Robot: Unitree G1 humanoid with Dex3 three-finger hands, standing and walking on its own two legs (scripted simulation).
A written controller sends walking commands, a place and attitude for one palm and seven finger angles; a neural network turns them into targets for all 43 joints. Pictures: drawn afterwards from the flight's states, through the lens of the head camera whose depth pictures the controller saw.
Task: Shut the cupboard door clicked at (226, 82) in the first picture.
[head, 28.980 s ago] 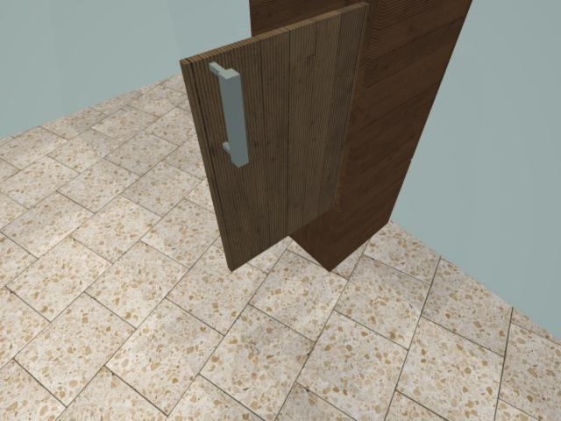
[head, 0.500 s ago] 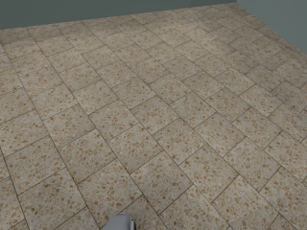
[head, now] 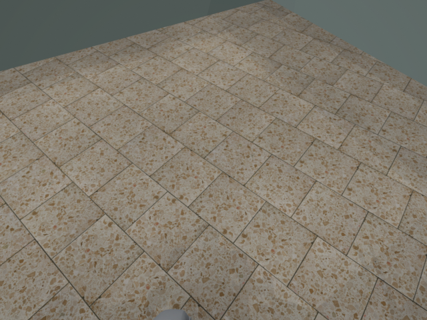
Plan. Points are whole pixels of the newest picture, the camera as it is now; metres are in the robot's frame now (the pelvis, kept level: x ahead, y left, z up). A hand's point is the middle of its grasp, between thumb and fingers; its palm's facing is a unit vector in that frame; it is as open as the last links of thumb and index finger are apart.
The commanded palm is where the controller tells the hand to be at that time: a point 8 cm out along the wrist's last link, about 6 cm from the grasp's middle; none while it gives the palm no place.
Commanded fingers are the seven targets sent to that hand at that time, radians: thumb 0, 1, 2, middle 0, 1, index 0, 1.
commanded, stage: turn to face it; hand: left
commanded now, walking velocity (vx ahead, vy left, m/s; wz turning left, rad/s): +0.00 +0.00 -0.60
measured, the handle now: out of the picture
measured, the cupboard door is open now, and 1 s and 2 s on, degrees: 55 55 55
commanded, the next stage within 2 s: none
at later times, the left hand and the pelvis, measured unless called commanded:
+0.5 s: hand (162, 256) +0.26 +0.15 -0.14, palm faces -0.34 -0.90 -0.28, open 7.4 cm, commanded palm none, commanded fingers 0.00 0.90 0.90 -0.20 -0.30 -0.20 -0.30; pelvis +0.03 +0.00 -0.01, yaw -19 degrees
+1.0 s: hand (156, 270) +0.23 +0.16 -0.17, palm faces -0.52 -0.83 -0.18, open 7.4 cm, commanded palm none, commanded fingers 0.00 0.90 0.90 -0.20 -0.30 -0.20 -0.30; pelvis +0.06 +0.03 +0.00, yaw -35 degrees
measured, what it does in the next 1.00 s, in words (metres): steps on the spot, turning right: left foot, then right foot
